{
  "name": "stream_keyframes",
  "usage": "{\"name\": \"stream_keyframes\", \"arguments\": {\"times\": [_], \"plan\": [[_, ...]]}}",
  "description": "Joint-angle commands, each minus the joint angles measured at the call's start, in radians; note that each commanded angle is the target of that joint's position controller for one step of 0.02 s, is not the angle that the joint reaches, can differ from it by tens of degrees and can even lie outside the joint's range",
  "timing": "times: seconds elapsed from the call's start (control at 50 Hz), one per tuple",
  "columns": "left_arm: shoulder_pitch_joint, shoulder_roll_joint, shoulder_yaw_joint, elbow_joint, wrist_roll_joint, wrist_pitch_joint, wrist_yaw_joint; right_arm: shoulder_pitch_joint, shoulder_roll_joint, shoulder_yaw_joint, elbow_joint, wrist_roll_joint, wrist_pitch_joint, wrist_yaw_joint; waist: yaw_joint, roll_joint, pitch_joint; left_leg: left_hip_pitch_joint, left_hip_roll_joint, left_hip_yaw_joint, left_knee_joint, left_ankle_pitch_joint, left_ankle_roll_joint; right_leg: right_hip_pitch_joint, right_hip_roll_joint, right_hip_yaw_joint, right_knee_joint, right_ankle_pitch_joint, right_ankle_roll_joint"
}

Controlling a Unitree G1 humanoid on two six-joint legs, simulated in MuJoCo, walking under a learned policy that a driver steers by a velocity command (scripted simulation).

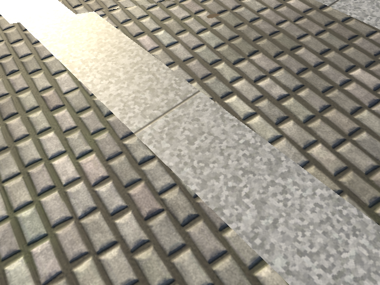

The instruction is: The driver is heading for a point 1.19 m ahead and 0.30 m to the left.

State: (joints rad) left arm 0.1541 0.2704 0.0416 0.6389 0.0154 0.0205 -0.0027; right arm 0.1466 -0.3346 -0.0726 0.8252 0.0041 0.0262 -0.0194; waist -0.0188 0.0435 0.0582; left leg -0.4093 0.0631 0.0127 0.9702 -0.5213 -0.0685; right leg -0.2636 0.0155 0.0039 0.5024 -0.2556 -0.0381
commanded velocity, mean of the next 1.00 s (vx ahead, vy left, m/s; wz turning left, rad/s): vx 0.24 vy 0.00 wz -0.05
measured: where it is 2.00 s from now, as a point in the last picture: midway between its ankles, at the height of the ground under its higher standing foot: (204, 215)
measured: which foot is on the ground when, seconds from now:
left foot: up 0.00-0.22, down 0.24-0.58, up 0.60-0.94, down 0.96-1.00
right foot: down 0.00-0.98, up 1.00-1.00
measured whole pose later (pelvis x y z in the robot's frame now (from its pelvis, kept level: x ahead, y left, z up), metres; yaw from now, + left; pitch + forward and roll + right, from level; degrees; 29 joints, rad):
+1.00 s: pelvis +0.25 +0.04 -0.02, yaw -1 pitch +2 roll +0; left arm 0.46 0.27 0.05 0.92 -0.01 -0.05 0.01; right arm -0.03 -0.27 -0.03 0.71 0.01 -0.09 0.04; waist 0.07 0.00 0.05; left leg -0.52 -0.02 0.05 0.60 -0.10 0.06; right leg 0.02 -0.03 0.04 0.67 -0.48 0.00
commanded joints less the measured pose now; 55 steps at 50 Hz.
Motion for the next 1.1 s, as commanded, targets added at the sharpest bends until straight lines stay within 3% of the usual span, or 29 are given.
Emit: {"name": "stream_keyframes", "arguments": {"times": [0.02, 0.1, 0.16, 0.22, 0.24, 0.26, 0.28, 0.32, 0.38, 0.44, 0.5, 0.54, 0.56, 0.58, 0.6, 0.64, 0.7, 0.78, 0.82, 0.88, 0.92, 0.94, 0.96, 0.98, 1.0, 1.02, 1.04, 1.06, 1.1], "plan": [[-0.041, 0.141, 0.033, -0.044, 0.000, -0.032, 0.010, 0.009, -0.094, -0.027, -0.040, -0.003, -0.001, -0.013, 0.000, -0.178, -0.111, -0.047, 0.009, -0.050, 0.092, 0.094, -0.014, 0.097, -0.235, 0.196, -0.176, 0.481, -0.178], [-0.049, 0.116, 0.027, -0.013, -0.001, -0.034, 0.015, -0.006, -0.045, -0.006, -0.035, -0.001, -0.004, -0.012, 0.016, -0.178, -0.115, 0.033, 0.012, -0.041, -0.148, 0.136, -0.019, 0.118, -0.209, 0.171, -0.174, 0.381, -0.173], [-0.041, 0.130, 0.030, 0.017, -0.001, -0.027, 0.012, -0.014, -0.053, -0.002, -0.036, 0.000, -0.007, -0.010, 0.033, -0.180, -0.105, 0.098, 0.000, -0.029, -0.289, 0.122, -0.011, 0.109, -0.223, 0.215, -0.171, 0.299, -0.189], [-0.055, 0.100, 0.016, 0.049, -0.016, -0.027, 0.007, 0.043, -0.045, 0.005, -0.007, -0.012, -0.017, -0.003, -0.015, -0.140, -0.089, 0.256, -0.009, -0.020, -0.580, 0.387, 0.023, 0.042, -0.184, 0.208, -0.154, 0.176, -0.130], [-0.022, 0.085, 0.010, 0.064, -0.006, -0.034, 0.005, 0.054, -0.077, 0.003, -0.003, -0.024, -0.022, -0.004, -0.003, -0.094, -0.105, 0.334, 0.036, -0.078, -0.588, 0.532, 0.042, 0.009, -0.148, 0.191, -0.137, 0.121, -0.082], [0.011, 0.090, 0.013, 0.068, 0.009, -0.041, -0.002, 0.051, -0.139, -0.008, -0.004, -0.019, -0.023, -0.006, 0.043, 0.003, -0.106, 0.342, 0.082, -0.103, -0.545, 0.620, 0.076, -0.009, -0.086, 0.136, -0.111, 0.049, -0.043], [0.011, 0.082, 0.013, 0.073, 0.011, -0.040, -0.001, 0.025, -0.128, -0.010, 0.013, -0.005, -0.024, -0.001, 0.055, 0.073, -0.101, 0.247, 0.070, -0.097, -0.539, 0.450, 0.112, 0.046, -0.038, 0.079, -0.116, 0.023, -0.011], [-0.049, 0.102, 0.019, 0.080, 0.001, -0.030, 0.010, 0.016, -0.067, 0.004, 0.019, -0.012, -0.034, 0.003, 0.017, 0.036, -0.092, 0.183, 0.035, -0.081, -0.579, 0.245, 0.098, 0.091, -0.022, 0.055, -0.067, -0.038, -0.004], [-0.025, 0.100, 0.026, 0.085, -0.016, -0.017, 0.020, 0.046, -0.070, 0.006, 0.028, 0.001, -0.050, -0.004, 0.015, 0.035, 0.001, 0.114, 0.022, -0.099, -0.583, -0.120, 0.128, -0.037, -0.006, 0.058, -0.032, -0.365, -0.045], [-0.016, 0.066, 0.024, 0.083, -0.029, -0.062, 0.010, 0.101, -0.086, 0.003, 0.031, 0.016, -0.077, -0.009, 0.000, 0.058, 0.057, 0.134, 0.096, -0.231, -0.630, -0.216, 0.197, -0.135, -0.007, 0.047, 0.039, -0.345, -0.054], [0.004, 0.045, 0.026, 0.088, -0.042, -0.103, -0.007, 0.110, -0.124, -0.007, 0.029, 0.023, -0.088, -0.003, 0.022, 0.144, 0.059, 0.170, 0.224, -0.412, -0.720, -0.166, 0.276, -0.132, 0.009, -0.027, 0.118, -0.180, -0.053], [0.108, 0.071, 0.038, 0.136, -0.044, -0.113, -0.012, 0.016, -0.094, 0.002, -0.010, 0.029, -0.089, 0.006, 0.085, 0.095, 0.047, 0.083, 0.153, -0.288, -0.637, 0.058, 0.227, 0.057, -0.001, -0.003, -0.023, -0.130, -0.080], [0.197, 0.118, 0.054, 0.170, -0.041, -0.116, -0.011, -0.038, -0.056, 0.014, -0.041, 0.026, -0.097, 0.009, 0.116, -0.013, 0.020, -0.008, 0.056, -0.151, -0.459, 0.239, 0.167, 0.191, -0.063, 0.137, -0.103, -0.106, -0.111], [0.318, 0.224, 0.087, 0.201, -0.041, -0.117, -0.016, -0.070, -0.033, 0.020, -0.080, 0.016, -0.119, 0.008, 0.142, -0.251, -0.030, -0.192, -0.075, 0.014, -0.134, 0.313, 0.092, 0.401, -0.216, 0.424, -0.202, 0.021, -0.191], [0.362, 0.210, 0.081, 0.200, -0.029, -0.121, -0.023, -0.074, -0.057, 0.014, -0.090, 0.010, -0.136, 0.006, 0.156, -0.294, -0.043, -0.390, -0.094, -0.038, 0.084, -0.001, 0.075, 0.510, -0.349, 0.627, -0.245, 0.203, -0.276], [0.323, 0.129, 0.054, 0.190, -0.017, -0.124, -0.021, -0.041, -0.050, 0.013, -0.078, 0.043, -0.140, 0.023, 0.099, -0.133, -0.020, -0.535, -0.011, -0.090, 0.251, 0.022, 0.122, 0.543, -0.352, 0.507, -0.221, 0.252, -0.264], [0.298, 0.081, 0.029, 0.197, -0.021, -0.103, -0.014, -0.102, -0.009, 0.020, -0.101, 0.028, -0.135, 0.052, 0.078, -0.118, 0.019, -0.529, 0.058, -0.041, 0.139, 0.187, 0.127, 0.462, -0.279, 0.299, -0.291, 0.372, -0.183], [0.263, 0.124, 0.031, 0.186, -0.027, -0.092, 0.017, -0.216, 0.062, 0.051, -0.152, 0.009, -0.131, 0.079, 0.084, -0.114, 0.036, -0.266, 0.000, 0.047, -0.218, 0.446, 0.066, 0.214, -0.176, 0.108, -0.377, 0.340, -0.152], [0.303, 0.162, 0.040, 0.200, -0.028, -0.100, 0.022, -0.258, 0.038, 0.048, -0.172, 0.017, -0.127, 0.078, 0.092, -0.141, 0.045, -0.149, -0.033, 0.054, -0.339, 0.534, 0.062, 0.171, -0.197, 0.104, -0.421, 0.287, -0.148], [0.301, 0.167, 0.047, 0.217, -0.040, -0.104, 0.020, -0.254, -0.023, 0.030, -0.185, 0.024, -0.124, 0.073, 0.057, -0.154, 0.056, -0.116, -0.039, 0.015, -0.432, 0.553, 0.105, 0.263, -0.251, 0.095, -0.386, 0.383, -0.120], [0.289, 0.183, 0.054, 0.219, -0.032, -0.094, 0.019, -0.162, -0.065, 0.008, -0.166, 0.020, -0.121, 0.065, -0.003, -0.174, -0.027, 0.002, -0.075, 0.034, -0.430, 0.500, 0.145, 0.334, -0.255, 0.066, -0.240, 0.703, -0.089], [0.282, 0.179, 0.053, 0.218, -0.026, -0.083, 0.020, -0.029, -0.095, -0.013, -0.126, 0.020, -0.116, 0.057, -0.071, -0.171, -0.111, 0.168, -0.105, 0.058, -0.428, 0.477, 0.173, 0.316, -0.225, 0.036, -0.075, 0.833, -0.068], [0.284, 0.163, 0.045, 0.210, -0.018, -0.077, 0.024, 0.127, -0.125, -0.030, -0.082, 0.020, -0.109, 0.046, -0.139, -0.156, -0.202, 0.407, -0.066, 0.022, -0.403, 0.470, 0.202, 0.182, -0.188, 0.018, 0.138, 0.769, -0.039], [0.383, 0.057, 0.016, 0.183, -0.006, -0.084, 0.018, 0.255, -0.217, -0.050, -0.062, -0.007, -0.104, 0.038, -0.112, 0.066, -0.361, 0.776, 0.199, -0.367, -0.416, 0.318, 0.325, -0.165, -0.066, -0.010, 0.545, 0.322, 0.013], [0.424, 0.007, -0.003, 0.202, -0.027, -0.105, 0.012, 0.273, -0.179, -0.036, -0.048, -0.001, -0.105, 0.049, -0.089, 0.239, -0.487, 0.839, 0.330, -0.801, -0.657, 0.069, 0.408, -0.328, 0.053, 0.108, 0.783, -0.297, 0.029], [0.317, 0.117, 0.028, 0.175, -0.060, -0.122, 0.006, 0.188, -0.120, -0.018, -0.053, 0.010, -0.109, 0.051, -0.089, 0.152, -0.302, 0.695, 0.295, -0.745, -0.724, -0.056, 0.357, -0.440, -0.011, 0.148, 0.869, -0.267, 0.013], [0.219, 0.144, 0.033, 0.144, -0.073, -0.129, 0.005, 0.116, -0.089, -0.009, -0.064, 0.010, -0.112, 0.050, -0.065, 0.078, -0.168, 0.529, 0.265, -0.590, -0.740, -0.009, 0.323, -0.456, -0.063, 0.107, 0.847, -0.181, -0.005], [0.178, 0.133, 0.032, 0.135, -0.058, -0.130, 0.010, 0.055, -0.071, -0.003, -0.067, -0.001, -0.118, 0.053, -0.026, 0.001, -0.093, 0.370, 0.228, -0.475, -0.764, 0.115, 0.309, -0.415, -0.111, 0.087, 0.783, -0.099, -0.007], [0.216, 0.109, 0.038, 0.153, -0.036, -0.107, 0.017, -0.003, -0.035, 0.004, -0.068, -0.021, -0.132, 0.057, 0.041, 0.039, -0.078, 0.210, 0.160, -0.336, -0.810, 0.242, 0.293, -0.292, -0.164, 0.099, 0.699, -0.019, -0.007]]}}
Keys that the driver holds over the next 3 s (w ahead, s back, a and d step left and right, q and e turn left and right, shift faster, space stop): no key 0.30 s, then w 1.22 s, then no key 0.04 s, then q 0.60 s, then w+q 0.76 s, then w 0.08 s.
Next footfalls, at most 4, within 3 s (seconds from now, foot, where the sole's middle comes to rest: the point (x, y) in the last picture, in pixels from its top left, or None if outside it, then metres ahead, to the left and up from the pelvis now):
0.24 left None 0.03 0.14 -0.78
0.96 left None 0.41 0.14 -0.78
1.52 right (235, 216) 0.70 -0.10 -0.78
2.02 left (172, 197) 0.80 0.14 -0.78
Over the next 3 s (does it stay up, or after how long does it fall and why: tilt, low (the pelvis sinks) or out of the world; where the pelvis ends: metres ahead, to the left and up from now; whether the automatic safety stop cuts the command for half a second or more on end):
stays up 0.92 0.20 -0.02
